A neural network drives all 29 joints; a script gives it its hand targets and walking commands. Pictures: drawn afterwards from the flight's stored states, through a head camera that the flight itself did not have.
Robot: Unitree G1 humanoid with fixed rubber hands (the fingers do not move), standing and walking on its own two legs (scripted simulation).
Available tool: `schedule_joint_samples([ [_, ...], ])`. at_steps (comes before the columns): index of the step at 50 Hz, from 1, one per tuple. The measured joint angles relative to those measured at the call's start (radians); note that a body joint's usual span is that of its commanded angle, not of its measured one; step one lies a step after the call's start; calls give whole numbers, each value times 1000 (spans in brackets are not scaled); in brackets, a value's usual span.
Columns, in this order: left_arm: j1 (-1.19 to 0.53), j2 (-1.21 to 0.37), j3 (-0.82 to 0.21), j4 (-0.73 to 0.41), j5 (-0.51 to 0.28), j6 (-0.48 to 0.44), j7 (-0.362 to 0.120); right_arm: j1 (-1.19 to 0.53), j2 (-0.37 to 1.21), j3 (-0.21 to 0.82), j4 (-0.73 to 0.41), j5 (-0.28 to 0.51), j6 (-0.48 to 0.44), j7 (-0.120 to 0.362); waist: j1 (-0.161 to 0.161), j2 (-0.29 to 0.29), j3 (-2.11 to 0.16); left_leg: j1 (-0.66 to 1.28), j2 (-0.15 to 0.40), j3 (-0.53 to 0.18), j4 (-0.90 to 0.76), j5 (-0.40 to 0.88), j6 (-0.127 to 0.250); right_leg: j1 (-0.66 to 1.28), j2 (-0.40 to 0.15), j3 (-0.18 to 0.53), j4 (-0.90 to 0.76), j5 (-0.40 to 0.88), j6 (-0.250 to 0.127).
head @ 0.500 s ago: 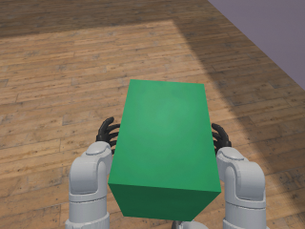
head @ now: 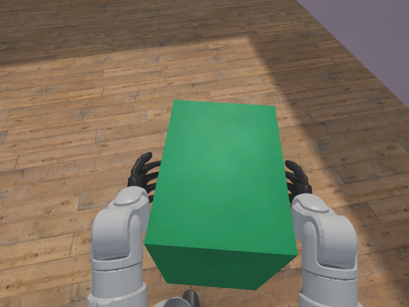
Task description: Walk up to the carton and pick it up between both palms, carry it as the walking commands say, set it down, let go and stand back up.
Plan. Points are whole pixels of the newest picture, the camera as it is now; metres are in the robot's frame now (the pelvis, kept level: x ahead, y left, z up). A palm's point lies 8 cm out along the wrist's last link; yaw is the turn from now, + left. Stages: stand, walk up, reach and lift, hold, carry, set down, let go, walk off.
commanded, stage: carry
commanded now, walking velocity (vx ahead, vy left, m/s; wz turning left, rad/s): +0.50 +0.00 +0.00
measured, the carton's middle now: (217, 200) +0.31 +0.00 +0.02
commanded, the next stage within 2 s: none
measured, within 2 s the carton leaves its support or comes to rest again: neither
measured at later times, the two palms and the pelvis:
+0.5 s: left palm (179, 82) +0.63 +0.10 +0.08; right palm (286, 87) +0.62 -0.18 +0.06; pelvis +0.34 -0.03 -0.01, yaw +0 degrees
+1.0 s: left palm (182, 24) +0.95 +0.13 +0.08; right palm (263, 26) +0.94 -0.15 +0.07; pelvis +0.66 -0.01 +0.00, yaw -2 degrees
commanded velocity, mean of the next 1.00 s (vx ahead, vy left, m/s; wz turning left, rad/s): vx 0.50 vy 0.00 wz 0.00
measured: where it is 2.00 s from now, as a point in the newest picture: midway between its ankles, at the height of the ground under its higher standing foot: (219, 158)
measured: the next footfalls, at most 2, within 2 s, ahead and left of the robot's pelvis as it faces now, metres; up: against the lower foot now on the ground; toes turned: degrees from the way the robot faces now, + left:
left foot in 0.02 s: +0.17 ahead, +0.10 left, +0.00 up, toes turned +8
right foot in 0.44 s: +0.46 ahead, -0.11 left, +0.00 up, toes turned -10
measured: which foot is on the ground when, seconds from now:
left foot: up 0.00-0.00, down 0.02-0.46, up 0.48-0.90, down 0.92-1.00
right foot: down 0.00-0.04, up 0.06-0.42, down 0.44-0.92, up 0.94-1.00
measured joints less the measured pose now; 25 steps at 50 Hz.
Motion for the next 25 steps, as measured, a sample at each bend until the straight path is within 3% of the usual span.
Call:
schedule_joint_samples([
  [1,0,1,3,-1,5,5,-2,-10,2,-1,10,-2,6,2,1,16,-14,49,4,5,-29,-10,23,-17,3,12,97,-46,8],
  [3,-21,-3,30,38,12,-2,-6,-29,5,-3,64,-8,-16,6,-18,-14,-22,56,-13,18,40,-103,61,-131,-19,66,403,-83,14],
  [5,-26,-4,44,73,17,-3,-8,-39,7,-8,110,-12,-21,8,-23,-13,-16,91,-10,24,51,-152,63,-278,3,123,687,-85,7],
  [7,-18,-2,38,91,18,3,-8,-26,5,-8,123,-10,-14,9,-26,-2,-11,144,-4,22,15,-167,50,-394,7,128,785,-45,10],
  [14,0,0,8,63,8,10,-2,17,-2,-2,62,12,-2,-5,-31,8,0,324,13,-4,-110,-231,23,-620,-16,90,537,113,33],
  [20,5,1,-3,25,8,10,0,6,-1,-4,26,5,9,1,-21,25,-23,470,46,-22,-98,-371,-36,-592,23,25,248,281,1],
  [22,-10,-2,-2,32,10,13,0,-1,0,-10,21,-7,16,8,-14,26,-39,477,62,-35,17,-462,-57,-530,39,-6,163,323,-26],
  [23,-20,-4,-6,55,14,0,-1,-9,-2,-23,35,-11,10,14,-7,43,-46,430,88,-46,148,-475,-58,-532,50,-21,198,307,-62],
  [25,-40,-8,-5,108,25,-16,-2,-22,0,-48,73,-14,0,19,-3,46,-42,277,76,-113,467,-463,-42,-524,50,-35,243,244,-97],
])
